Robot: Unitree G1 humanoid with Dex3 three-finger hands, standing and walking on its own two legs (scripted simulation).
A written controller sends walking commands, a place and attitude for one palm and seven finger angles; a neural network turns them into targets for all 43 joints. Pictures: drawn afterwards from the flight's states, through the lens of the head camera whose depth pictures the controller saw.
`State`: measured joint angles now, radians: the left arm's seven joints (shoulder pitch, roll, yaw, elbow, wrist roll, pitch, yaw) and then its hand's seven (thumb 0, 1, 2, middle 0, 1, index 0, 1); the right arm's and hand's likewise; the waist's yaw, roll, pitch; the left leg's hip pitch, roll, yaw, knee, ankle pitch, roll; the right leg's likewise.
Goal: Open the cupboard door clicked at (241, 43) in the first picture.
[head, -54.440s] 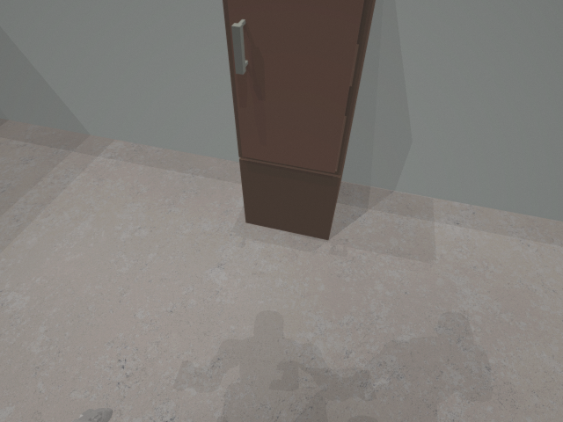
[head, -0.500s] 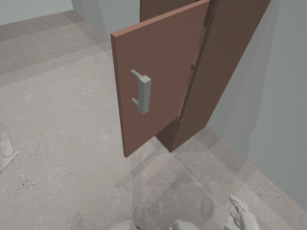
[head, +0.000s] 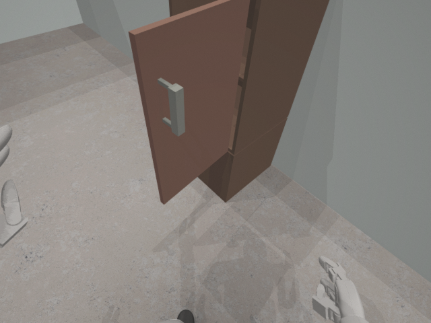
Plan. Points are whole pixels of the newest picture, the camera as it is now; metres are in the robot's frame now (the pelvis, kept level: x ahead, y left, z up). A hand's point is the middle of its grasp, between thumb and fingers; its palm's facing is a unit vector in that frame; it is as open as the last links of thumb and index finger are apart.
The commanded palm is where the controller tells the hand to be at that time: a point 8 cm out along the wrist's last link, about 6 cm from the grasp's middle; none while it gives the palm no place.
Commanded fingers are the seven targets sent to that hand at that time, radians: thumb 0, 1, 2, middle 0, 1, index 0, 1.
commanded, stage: stop stepping back and stand still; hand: left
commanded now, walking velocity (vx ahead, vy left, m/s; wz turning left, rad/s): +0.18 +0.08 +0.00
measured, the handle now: (170, 107) +0.55 +0.13 +0.08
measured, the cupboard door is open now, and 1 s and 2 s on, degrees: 95 95 95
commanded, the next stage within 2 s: let the arm hang, fingers relaxed in 0.98 s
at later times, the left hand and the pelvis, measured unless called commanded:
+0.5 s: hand out of the picture +0.13 +0.27 +0.17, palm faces +0.43 -0.76 -0.49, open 7.4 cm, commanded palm +0.07 +0.31 +0.18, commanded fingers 0.00 0.90 0.90 -0.20 -0.30 -0.20 -0.30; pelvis -0.06 +0.00 +0.01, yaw +2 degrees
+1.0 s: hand out of the picture +0.14 +0.27 +0.16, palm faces +0.41 -0.77 -0.49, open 7.4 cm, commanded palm +0.07 +0.31 +0.18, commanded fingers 0.00 0.90 0.90 -0.20 -0.30 -0.20 -0.30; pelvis -0.05 +0.00 +0.01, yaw +3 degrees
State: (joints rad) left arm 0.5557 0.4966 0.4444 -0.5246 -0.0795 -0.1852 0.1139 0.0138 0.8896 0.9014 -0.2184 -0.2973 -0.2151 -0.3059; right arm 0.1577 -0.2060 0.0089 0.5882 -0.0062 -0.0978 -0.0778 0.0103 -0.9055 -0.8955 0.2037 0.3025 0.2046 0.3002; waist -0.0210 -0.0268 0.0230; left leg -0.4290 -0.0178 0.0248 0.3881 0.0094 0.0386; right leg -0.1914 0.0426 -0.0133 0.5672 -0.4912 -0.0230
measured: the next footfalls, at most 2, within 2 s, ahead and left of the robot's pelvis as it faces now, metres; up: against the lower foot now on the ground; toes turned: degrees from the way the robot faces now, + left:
left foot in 0.20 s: +0.00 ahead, +0.12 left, +0.00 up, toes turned +6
